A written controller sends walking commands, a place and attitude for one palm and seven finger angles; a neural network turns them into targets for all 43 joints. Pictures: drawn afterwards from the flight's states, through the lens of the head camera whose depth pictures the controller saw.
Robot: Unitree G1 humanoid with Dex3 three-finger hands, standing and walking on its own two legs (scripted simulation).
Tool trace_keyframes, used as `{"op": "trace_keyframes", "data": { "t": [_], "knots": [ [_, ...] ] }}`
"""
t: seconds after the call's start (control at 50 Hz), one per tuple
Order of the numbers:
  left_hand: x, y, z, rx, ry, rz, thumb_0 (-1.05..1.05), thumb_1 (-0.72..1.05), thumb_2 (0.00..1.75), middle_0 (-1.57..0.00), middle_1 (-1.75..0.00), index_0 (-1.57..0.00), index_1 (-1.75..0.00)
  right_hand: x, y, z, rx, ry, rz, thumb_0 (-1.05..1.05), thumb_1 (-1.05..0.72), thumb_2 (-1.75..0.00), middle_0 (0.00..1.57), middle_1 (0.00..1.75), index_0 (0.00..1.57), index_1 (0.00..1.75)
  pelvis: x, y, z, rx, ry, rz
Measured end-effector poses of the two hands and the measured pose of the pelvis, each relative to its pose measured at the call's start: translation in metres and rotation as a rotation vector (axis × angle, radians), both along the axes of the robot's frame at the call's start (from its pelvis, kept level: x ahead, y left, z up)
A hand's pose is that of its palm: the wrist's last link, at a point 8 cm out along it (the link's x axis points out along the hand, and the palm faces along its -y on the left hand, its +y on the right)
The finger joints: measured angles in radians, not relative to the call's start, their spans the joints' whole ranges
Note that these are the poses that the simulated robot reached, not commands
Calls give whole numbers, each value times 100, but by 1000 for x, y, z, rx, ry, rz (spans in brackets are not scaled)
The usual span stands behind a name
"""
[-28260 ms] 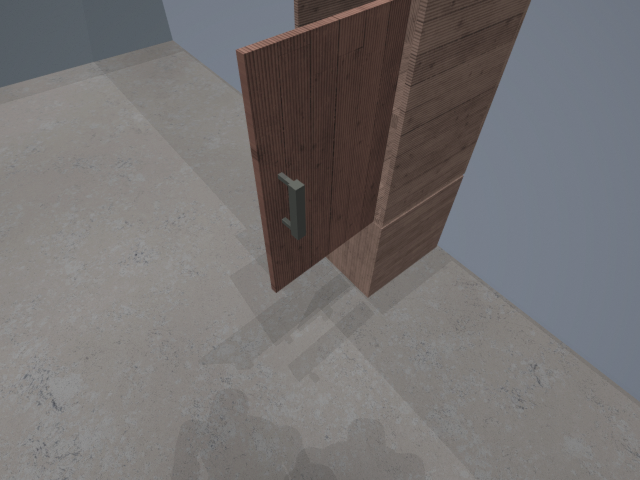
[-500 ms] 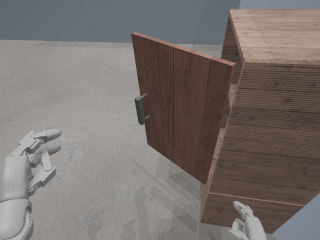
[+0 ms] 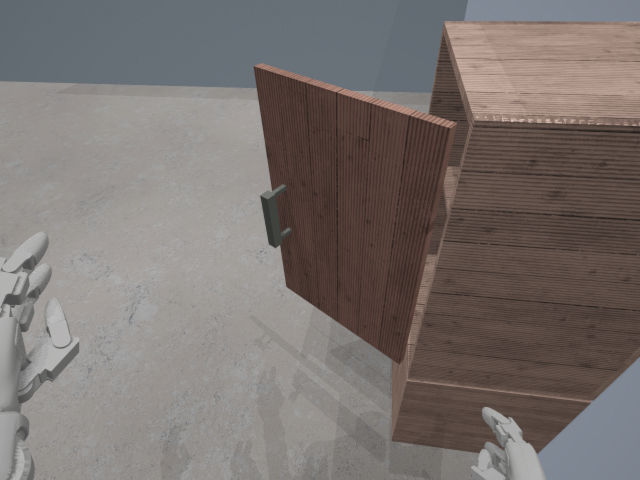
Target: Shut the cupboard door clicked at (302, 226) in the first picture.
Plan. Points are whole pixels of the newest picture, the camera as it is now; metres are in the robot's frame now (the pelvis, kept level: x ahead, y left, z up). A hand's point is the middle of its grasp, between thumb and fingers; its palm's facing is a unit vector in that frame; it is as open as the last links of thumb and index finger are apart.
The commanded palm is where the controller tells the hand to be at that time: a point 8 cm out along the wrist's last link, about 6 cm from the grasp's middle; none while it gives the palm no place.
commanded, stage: step back with the hand held close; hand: left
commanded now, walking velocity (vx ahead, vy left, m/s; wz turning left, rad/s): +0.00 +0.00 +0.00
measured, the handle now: (278, 216) +0.64 +0.18 -0.06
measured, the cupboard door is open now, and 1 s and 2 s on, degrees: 58 58 58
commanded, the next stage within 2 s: stop stepping back and stand still in 1.42 s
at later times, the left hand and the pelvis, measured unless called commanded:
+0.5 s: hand (32, 352) +0.17 +0.30 +0.16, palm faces +0.41 -0.76 -0.51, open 7.4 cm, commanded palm +0.11 +0.33 +0.17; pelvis -0.03 +0.03 -0.01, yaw +0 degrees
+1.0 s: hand out of the picture +0.09 +0.29 +0.16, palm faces +0.51 -0.73 -0.46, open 7.4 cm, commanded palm +0.03 +0.32 +0.17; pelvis -0.09 +0.01 -0.02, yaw +3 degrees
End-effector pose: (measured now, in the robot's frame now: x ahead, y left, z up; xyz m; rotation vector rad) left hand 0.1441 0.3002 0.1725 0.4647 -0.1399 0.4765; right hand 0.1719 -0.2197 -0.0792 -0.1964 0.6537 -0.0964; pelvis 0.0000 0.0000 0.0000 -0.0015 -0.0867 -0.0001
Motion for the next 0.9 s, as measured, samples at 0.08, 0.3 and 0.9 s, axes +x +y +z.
{"op": "trace_keyframes", "data": {
  "t": [0.08,0.3,0.9],
  "knots": [
    [-1,1,2,6,-2,2,1,89,90,-21,-31,-21,-30,0,1,0,6,-1,2,1,-91,-90,20,30,20,30,-1,0,0,0,0,-1],
    [2,18,-3,63,50,-31,1,89,90,-21,-30,-21,-30,-10,-2,-8,-36,94,-57,1,-91,-90,20,30,20,30,-7,17,-4,-15,89,13],
    [-81,34,2,165,-115,-24,1,89,90,-21,-30,-21,-30,-92,7,-10,-100,85,-25,1,-91,-90,21,30,20,30,-80,20,-21,-36,83,56]
  ]
}}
